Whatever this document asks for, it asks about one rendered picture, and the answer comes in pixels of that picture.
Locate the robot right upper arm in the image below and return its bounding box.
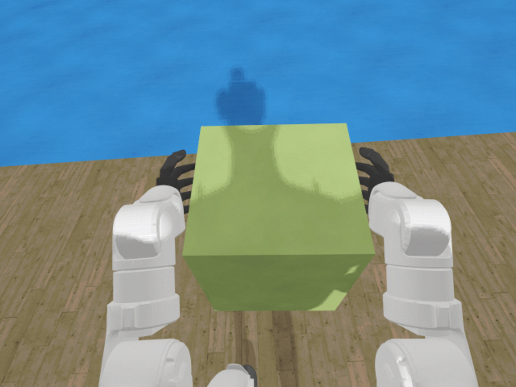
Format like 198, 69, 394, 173
375, 339, 477, 387

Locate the robot left thigh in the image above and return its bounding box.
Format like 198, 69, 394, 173
207, 369, 254, 387

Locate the right robot hand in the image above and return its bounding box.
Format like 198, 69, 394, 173
355, 147, 394, 214

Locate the robot left upper arm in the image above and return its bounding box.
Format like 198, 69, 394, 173
100, 339, 193, 387

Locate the left robot shin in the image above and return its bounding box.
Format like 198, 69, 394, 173
226, 364, 249, 375

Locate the left robot hand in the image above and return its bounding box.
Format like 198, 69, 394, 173
156, 150, 196, 214

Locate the left robot forearm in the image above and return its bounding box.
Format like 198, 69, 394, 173
98, 185, 185, 387

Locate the right robot forearm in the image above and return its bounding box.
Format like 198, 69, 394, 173
368, 181, 478, 387

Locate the carton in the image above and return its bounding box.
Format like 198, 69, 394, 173
182, 123, 376, 311

